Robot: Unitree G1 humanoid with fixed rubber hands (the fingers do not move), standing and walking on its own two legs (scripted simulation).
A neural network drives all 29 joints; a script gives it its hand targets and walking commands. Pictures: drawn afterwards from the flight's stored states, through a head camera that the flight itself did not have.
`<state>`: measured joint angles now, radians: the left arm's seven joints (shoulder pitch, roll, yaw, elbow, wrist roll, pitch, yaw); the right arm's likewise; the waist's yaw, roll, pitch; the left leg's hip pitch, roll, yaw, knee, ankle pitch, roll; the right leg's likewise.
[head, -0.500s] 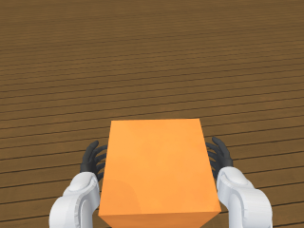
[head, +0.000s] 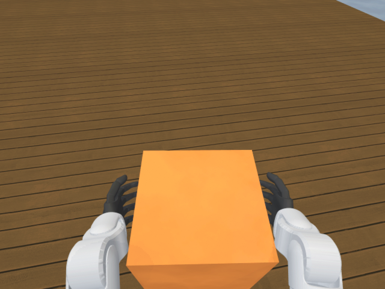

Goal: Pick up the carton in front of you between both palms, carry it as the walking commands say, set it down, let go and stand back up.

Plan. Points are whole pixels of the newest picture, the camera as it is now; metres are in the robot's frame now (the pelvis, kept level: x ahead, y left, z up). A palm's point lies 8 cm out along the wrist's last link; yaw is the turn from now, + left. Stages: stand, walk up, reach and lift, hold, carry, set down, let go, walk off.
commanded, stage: carry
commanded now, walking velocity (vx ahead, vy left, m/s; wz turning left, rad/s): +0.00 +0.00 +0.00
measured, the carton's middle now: (197, 226) +0.25 +0.00 +0.02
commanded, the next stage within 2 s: hold in 1.64 s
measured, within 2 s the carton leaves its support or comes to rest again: neither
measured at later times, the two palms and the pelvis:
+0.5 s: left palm (135, 203) +0.29 +0.13 +0.03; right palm (273, 199) +0.29 -0.17 +0.03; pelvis +0.02 -0.02 -0.01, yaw +0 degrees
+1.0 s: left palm (135, 206) +0.29 +0.13 +0.04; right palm (276, 201) +0.29 -0.17 +0.04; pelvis -0.01 -0.02 +0.00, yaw +0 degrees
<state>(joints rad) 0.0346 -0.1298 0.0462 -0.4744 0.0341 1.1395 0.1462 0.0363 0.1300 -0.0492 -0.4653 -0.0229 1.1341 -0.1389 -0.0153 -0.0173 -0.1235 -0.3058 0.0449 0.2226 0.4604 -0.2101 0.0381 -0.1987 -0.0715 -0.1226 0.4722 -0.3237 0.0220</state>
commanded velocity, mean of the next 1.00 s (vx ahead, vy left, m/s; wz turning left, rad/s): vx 0.00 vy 0.00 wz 0.00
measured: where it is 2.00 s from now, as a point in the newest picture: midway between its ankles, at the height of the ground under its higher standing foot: outside the picture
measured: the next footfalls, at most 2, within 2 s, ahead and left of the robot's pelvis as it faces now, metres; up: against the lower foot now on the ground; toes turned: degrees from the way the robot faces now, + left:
none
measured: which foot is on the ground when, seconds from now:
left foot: down 0.00-1.00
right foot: down 0.00-1.00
